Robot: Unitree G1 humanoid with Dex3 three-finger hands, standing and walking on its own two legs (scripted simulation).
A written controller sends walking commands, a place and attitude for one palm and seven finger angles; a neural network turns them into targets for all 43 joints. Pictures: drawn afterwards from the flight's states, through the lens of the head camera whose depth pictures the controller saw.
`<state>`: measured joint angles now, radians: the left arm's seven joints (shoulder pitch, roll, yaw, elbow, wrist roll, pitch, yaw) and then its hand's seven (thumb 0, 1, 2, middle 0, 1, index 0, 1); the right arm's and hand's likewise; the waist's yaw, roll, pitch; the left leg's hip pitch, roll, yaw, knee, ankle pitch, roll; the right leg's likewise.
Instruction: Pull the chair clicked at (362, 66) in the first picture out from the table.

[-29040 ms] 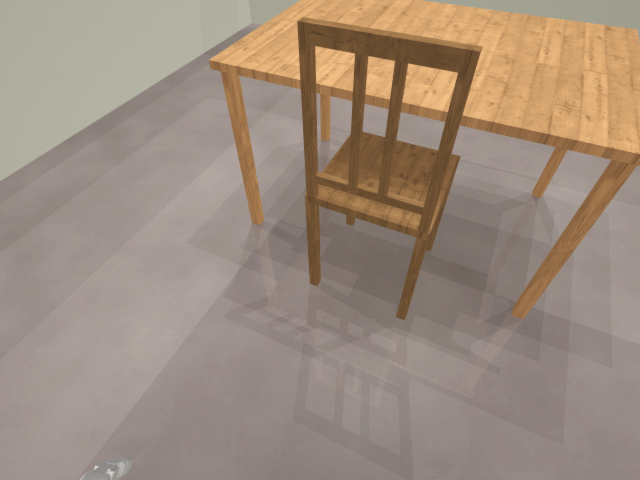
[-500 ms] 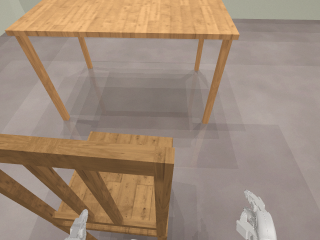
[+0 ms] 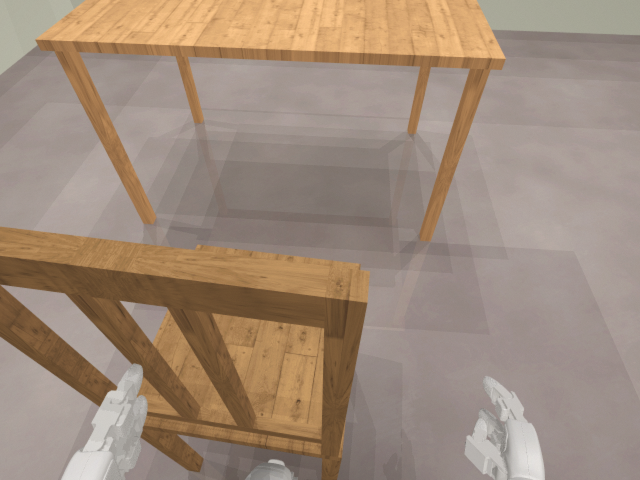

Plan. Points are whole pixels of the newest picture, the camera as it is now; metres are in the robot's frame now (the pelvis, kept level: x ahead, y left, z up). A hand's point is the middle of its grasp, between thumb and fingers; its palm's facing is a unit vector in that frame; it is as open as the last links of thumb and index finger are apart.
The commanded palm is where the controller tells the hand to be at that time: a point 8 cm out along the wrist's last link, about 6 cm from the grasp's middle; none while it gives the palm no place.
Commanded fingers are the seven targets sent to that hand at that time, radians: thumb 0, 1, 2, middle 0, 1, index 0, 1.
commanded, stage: draw the hand back to the body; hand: left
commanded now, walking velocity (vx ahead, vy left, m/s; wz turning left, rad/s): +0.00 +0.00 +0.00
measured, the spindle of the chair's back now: (152, 366) +0.24 +0.23 +0.03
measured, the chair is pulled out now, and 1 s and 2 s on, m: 0.67 0.65 0.68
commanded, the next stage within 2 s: step back with the hand held close in 1.20 s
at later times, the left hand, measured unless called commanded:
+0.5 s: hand (77, 385) +0.17 +0.22 +0.16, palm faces +0.32 -0.85 -0.41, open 13.9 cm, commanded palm +0.12 +0.27 +0.20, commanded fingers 0.00 0.36 0.64 -0.12 -0.19 -0.12 -0.19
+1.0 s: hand (49, 358) +0.19 +0.25 +0.17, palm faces +0.38 -0.79 -0.49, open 7.1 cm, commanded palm +0.16 +0.28 +0.25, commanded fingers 0.00 0.90 0.90 -0.20 -0.30 -0.20 -0.30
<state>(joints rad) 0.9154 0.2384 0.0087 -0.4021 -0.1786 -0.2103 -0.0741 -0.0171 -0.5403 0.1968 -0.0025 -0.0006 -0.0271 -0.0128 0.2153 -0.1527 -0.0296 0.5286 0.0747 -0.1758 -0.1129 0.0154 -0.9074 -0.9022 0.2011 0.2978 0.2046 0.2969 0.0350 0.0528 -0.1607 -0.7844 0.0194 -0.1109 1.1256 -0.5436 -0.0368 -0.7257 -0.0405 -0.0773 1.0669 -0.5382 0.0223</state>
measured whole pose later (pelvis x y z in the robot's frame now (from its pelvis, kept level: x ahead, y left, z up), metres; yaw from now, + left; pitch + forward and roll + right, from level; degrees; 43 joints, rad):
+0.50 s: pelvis +0.01 -0.01 +0.06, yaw +0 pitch -2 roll -1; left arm 0.65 0.32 0.16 -0.41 -0.05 0.01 0.15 -0.01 0.02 0.47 -0.08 -0.12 -0.09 -0.12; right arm 0.19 -0.20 0.03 0.59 0.04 -0.15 -0.16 0.02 -0.91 -0.90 0.20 0.30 0.20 0.30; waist 0.05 0.08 -0.03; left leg -0.28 0.04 -0.08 0.67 -0.37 -0.04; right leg -0.23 -0.03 -0.07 0.63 -0.36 0.01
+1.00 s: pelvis +0.03 -0.02 +0.07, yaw +1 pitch -5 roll +0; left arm 0.55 0.40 0.22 -0.37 -0.07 0.16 0.14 0.01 0.82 0.86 -0.20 -0.29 -0.36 -0.29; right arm 0.16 -0.22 0.06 0.67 0.02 -0.23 -0.11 0.02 -0.91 -0.90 0.20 0.30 0.21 0.30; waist 0.09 0.08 0.05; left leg -0.11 0.03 -0.09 0.51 -0.31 -0.05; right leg -0.08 -0.03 -0.08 0.51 -0.34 0.00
